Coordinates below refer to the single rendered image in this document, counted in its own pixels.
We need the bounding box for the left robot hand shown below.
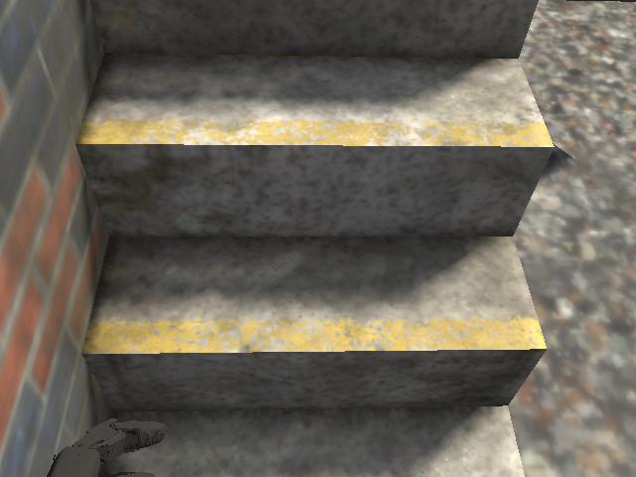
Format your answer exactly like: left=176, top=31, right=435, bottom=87
left=47, top=418, right=167, bottom=477

